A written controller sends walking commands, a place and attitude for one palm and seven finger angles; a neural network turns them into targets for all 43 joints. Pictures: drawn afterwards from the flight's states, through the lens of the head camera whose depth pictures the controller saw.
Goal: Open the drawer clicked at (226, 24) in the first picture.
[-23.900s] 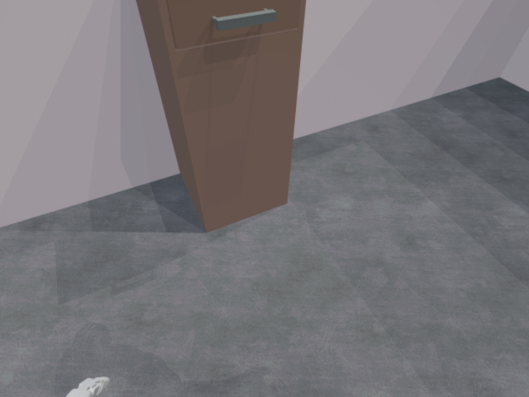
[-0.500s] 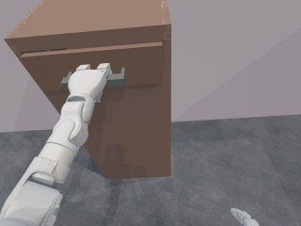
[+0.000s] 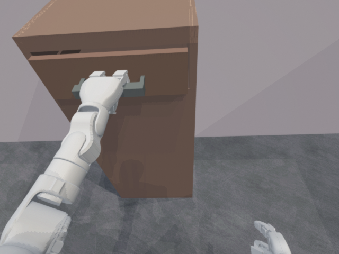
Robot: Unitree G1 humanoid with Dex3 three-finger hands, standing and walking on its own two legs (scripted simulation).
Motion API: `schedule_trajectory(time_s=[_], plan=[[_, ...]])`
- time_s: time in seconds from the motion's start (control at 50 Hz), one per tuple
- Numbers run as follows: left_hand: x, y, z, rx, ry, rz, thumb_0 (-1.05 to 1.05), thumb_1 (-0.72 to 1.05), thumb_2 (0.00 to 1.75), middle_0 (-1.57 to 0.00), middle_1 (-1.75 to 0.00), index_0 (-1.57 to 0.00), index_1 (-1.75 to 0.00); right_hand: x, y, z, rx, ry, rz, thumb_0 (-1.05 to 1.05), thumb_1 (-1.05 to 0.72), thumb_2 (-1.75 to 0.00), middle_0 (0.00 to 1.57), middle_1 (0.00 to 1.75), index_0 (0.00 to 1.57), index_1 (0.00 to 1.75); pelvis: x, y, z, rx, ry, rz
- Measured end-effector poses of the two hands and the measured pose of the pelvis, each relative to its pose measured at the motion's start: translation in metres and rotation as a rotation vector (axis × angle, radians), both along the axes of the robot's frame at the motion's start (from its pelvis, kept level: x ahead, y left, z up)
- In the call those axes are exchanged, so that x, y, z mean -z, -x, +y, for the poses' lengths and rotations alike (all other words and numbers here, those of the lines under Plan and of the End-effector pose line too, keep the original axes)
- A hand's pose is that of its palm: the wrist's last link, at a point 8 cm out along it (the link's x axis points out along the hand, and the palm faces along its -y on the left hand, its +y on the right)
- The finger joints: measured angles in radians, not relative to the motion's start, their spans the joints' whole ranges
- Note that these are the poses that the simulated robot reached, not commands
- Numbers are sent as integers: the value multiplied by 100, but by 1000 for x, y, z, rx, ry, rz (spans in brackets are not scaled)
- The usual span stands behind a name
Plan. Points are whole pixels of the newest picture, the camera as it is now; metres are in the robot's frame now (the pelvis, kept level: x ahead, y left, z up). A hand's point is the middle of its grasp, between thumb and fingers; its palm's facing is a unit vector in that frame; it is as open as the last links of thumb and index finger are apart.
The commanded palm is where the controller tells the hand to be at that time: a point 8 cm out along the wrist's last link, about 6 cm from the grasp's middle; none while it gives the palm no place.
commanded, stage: pull the drawer open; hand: left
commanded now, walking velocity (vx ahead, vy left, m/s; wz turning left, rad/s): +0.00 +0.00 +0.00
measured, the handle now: (111, 85) +0.48 +0.18 +0.15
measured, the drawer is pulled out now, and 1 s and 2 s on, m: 0.03 0.12 0.30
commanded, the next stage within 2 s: none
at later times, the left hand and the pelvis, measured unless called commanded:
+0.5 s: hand (106, 123) +0.37 +0.17 +0.13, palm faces +0.08 -0.05 -1.00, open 6.0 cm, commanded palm +0.33 +0.19 +0.19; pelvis +0.00 +0.00 +0.00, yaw +0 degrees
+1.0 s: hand (101, 138) +0.33 +0.17 +0.13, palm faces +0.08 -0.10 -0.99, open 6.1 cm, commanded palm +0.26 +0.18 +0.19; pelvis +0.00 +0.00 +0.00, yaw -3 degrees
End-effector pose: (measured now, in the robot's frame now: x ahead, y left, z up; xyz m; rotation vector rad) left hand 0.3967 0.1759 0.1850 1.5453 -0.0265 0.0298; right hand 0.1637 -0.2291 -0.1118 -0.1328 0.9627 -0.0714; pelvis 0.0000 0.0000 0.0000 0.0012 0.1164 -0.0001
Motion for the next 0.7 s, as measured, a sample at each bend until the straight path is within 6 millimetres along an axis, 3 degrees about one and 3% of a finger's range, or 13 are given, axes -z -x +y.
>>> schedule_trajectory(time_s=[0.16, 0.3, 0.52, 0.7], plan=[[2, 19, 1, 23, 23, -17, 1, 70, 80, -30, -135, -32, -126, 1, 14, -6, 44, -26, 9, 1, -91, -90, 20, 30, 20, 30, -2, -5, 2, 33, -1, -8], [4, 53, 2, 45, 47, -45, 1, 69, 82, -29, -135, -32, -122, 1, -3, -3, 11, -43, -26, 2, -91, -90, 20, 30, 20, 30, -1, -8, 4, 30, 5, -25], [3, 53, -1, 10, 24, -39, 0, 68, 83, -33, -135, -37, -131, -12, -39, 16, -66, -49, -115, 2, -91, -90, 20, 30, 20, 30, -1, 3, 0, 4, -1, -33], [1, 52, 0, 12, 26, -24, 0, 68, 82, -33, -135, -37, -130, -16, -25, 16, -60, -33, -120, 1, -91, -90, 20, 30, 20, 30, -1, 10, -3, 7, -3, -52]])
